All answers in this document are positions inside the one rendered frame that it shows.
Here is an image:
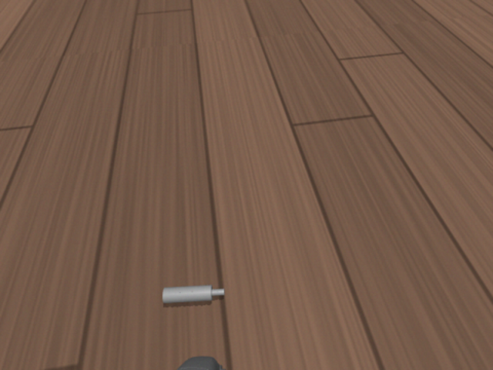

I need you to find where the bottle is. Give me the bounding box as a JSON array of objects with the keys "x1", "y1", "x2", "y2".
[{"x1": 163, "y1": 285, "x2": 225, "y2": 303}]

